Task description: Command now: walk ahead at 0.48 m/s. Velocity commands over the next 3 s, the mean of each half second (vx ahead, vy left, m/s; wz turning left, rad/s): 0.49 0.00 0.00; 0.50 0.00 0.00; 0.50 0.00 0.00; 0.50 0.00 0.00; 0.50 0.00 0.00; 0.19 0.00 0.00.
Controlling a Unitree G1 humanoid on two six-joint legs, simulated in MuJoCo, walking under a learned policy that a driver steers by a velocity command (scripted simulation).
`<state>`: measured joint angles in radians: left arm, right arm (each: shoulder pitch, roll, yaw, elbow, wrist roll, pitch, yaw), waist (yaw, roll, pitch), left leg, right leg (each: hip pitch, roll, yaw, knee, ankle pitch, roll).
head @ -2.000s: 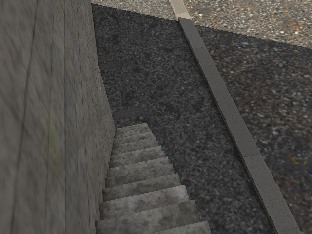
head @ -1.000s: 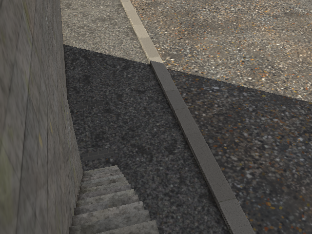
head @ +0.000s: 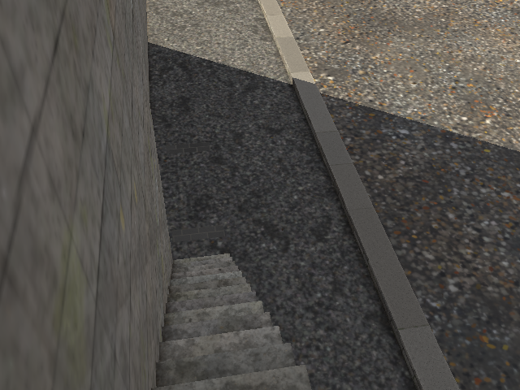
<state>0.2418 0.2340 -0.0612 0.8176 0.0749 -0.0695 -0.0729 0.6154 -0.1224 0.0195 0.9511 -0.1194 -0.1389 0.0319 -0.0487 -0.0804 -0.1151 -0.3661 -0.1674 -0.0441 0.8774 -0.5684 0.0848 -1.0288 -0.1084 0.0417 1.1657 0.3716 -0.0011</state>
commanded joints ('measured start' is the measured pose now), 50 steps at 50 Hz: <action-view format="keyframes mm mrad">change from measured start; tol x64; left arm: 1 -58 75 9 -48 6 -5 -6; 7 -418 30 13 -109 2 30 -2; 14 667 308 138 189 -37 -8 17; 50 -85 129 57 37 -6 -24 20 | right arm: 1 -12 -95 8 -90 21 -8 -12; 50 -189 -244 -48 -192 57 24 37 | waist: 1 32 75 82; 50 -21 122 299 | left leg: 1 -307 170 -182 -66 255 69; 8 206 277 -641 64 347 145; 14 -892 -30 -52 1444 -298 -44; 25 53 193 8 -46 1325 -77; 30 -533 202 -63 -313 826 -63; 37 1059 446 -149 -234 1243 263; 43 -884 245 160 -287 253 165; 50 -70 367 -227 75 156 132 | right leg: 1 364 40 -5 -251 274 -25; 8 36 -15 178 -680 -185 11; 14 1909 -203 129 -388 595 -323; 20 327 -111 87 -664 -313 -273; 32 921 -9 179 -106 -374 -212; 35 553 75 141 349 -231 -154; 37 -372 236 -77 1179 -1203 -74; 46 613 6 -35 -265 335 -14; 50 384 -28 -10 -709 -154 3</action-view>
